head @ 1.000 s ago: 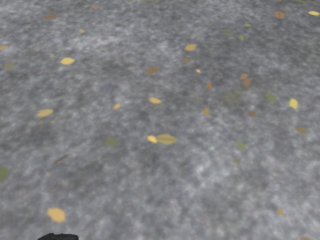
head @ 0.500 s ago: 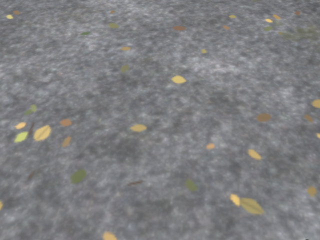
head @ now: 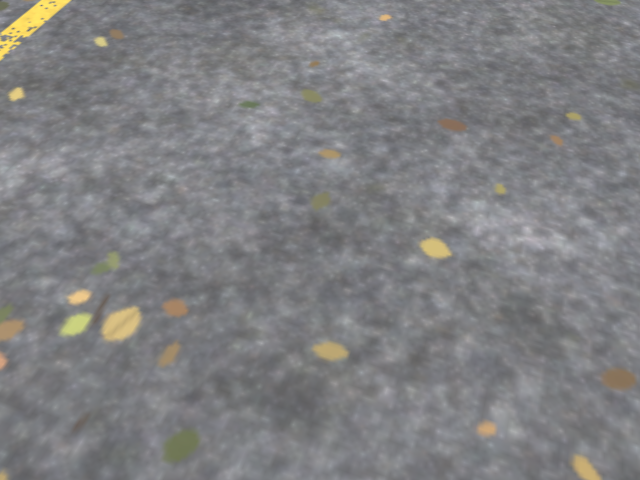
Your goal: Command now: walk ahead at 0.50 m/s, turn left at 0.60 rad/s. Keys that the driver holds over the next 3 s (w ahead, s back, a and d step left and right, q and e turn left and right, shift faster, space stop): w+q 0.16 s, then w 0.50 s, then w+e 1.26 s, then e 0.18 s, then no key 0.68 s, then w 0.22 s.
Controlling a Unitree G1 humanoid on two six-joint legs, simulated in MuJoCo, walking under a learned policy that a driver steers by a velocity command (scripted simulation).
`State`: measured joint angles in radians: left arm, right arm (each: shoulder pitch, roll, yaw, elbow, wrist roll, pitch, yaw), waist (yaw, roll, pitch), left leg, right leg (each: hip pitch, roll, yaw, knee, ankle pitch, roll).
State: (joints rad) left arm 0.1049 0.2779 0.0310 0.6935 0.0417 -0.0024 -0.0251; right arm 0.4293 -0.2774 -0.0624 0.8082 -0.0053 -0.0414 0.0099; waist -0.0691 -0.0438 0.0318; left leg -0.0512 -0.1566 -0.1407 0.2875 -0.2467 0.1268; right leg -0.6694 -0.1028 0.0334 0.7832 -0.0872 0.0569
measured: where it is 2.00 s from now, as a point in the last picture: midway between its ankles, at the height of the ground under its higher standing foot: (296, 244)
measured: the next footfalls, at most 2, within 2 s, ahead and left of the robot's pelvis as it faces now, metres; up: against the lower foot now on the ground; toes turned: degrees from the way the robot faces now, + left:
right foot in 0.16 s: +0.28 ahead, -0.13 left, +0.00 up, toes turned +7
left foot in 0.64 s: +0.47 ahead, +0.13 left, +0.00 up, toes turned +15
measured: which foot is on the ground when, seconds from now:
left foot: down 0.00-0.16, up 0.18-0.62, down 0.64-1.00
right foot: up 0.00-0.14, down 0.16-0.66, up 0.68-1.00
